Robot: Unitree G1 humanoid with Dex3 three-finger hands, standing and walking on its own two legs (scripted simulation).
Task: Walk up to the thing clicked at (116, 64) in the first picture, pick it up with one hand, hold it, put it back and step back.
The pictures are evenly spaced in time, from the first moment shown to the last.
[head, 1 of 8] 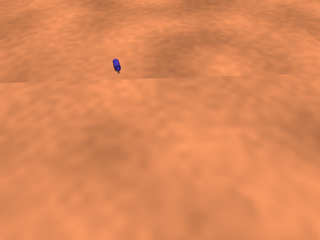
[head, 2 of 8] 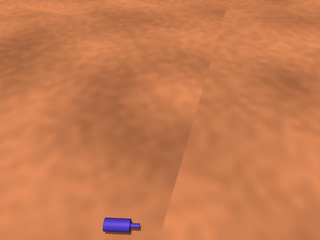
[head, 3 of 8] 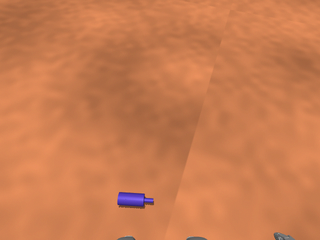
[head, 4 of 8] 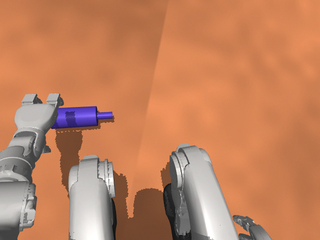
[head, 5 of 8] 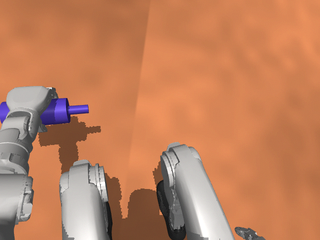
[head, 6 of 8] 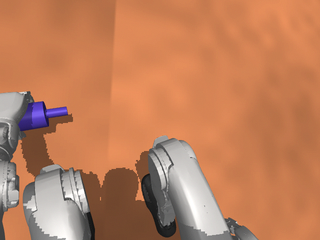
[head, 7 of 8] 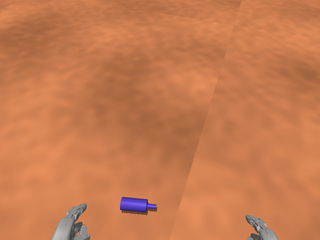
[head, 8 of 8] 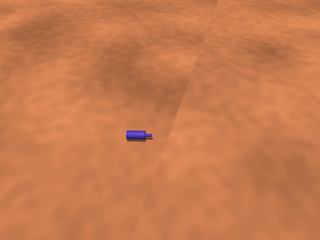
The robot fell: no
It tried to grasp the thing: yes
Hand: left
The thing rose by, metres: 0.69
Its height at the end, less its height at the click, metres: +0.00
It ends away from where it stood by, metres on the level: 0.00
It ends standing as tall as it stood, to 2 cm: yes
